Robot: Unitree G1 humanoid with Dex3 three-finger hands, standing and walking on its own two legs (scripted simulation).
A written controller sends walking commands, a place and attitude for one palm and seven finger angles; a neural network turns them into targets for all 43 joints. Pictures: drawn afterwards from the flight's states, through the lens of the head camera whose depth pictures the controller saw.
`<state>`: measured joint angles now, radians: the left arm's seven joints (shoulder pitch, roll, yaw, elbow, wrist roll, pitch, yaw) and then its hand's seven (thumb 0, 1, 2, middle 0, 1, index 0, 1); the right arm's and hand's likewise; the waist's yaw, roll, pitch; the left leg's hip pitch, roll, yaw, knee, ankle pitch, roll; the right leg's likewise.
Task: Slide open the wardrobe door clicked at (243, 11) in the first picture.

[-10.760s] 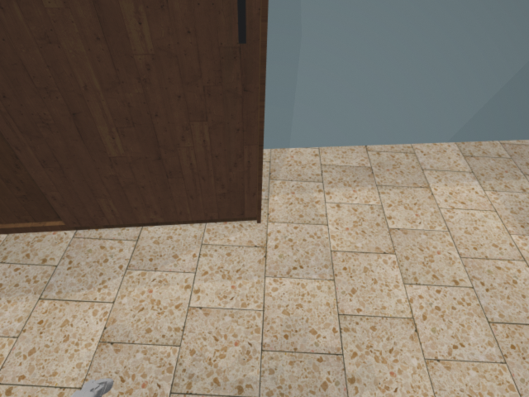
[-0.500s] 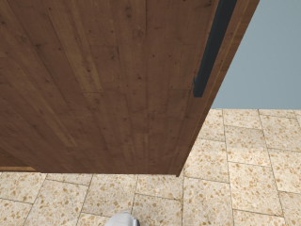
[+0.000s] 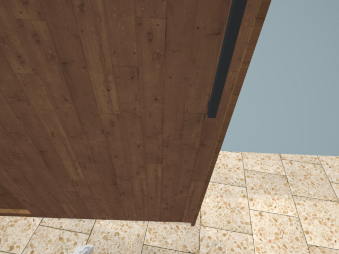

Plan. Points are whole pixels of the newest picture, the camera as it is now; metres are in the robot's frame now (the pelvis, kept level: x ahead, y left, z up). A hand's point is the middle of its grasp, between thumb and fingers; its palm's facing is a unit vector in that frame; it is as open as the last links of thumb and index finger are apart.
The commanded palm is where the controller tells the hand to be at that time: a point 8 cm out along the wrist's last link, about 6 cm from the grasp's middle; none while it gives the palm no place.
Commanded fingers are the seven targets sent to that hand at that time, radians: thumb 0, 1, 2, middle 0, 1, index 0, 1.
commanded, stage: come to a stop and stand still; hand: right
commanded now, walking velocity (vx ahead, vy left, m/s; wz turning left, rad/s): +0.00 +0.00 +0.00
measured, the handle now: (223, 57) +0.45 -0.09 +0.28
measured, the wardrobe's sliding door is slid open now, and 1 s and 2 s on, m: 0.00 0.00 0.00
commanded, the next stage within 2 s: look again from close up in 0.74 s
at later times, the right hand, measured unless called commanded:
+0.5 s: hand out of the picture +0.02 -0.23 -0.15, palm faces +0.00 +0.97 -0.24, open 7.4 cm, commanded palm none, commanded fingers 0.00 -0.90 -0.90 0.20 0.30 0.20 0.30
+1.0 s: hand out of the picture +0.00 -0.22 -0.15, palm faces +0.01 +0.97 -0.23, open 7.4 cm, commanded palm none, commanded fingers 0.00 -0.90 -0.90 0.20 0.30 0.20 0.30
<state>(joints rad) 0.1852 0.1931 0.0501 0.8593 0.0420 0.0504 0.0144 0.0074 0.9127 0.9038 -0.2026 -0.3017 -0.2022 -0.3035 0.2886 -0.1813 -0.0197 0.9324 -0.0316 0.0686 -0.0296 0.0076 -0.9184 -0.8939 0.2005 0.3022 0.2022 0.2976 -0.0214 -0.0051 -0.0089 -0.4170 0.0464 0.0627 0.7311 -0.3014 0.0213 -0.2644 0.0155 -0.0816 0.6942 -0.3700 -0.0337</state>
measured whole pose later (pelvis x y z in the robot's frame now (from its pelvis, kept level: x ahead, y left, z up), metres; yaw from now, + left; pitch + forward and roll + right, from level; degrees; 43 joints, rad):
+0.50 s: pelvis -0.04 -0.03 +0.01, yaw +1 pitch -3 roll -1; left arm 0.38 0.20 0.02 0.99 0.03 0.02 0.01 0.01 0.91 0.90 -0.20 -0.30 -0.20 -0.30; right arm 0.29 -0.20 -0.02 0.95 -0.02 0.03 -0.03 0.01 -0.91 -0.89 0.20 0.30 0.20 0.30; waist 0.02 0.01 0.00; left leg -0.38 0.05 0.02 0.54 -0.15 0.00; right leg -0.21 0.05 -0.08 0.57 -0.32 -0.06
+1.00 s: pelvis -0.01 -0.03 +0.02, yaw +0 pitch -1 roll +0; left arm 0.32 0.20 0.02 1.05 0.02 -0.01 0.01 0.01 0.91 0.90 -0.20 -0.30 -0.20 -0.30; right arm 0.31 -0.20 -0.01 1.02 -0.02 0.01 -0.03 0.01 -0.91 -0.89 0.20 0.30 0.20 0.30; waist 0.00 0.01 0.02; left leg -0.35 0.04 0.03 0.48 -0.12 -0.01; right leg -0.18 0.04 -0.06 0.52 -0.32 -0.05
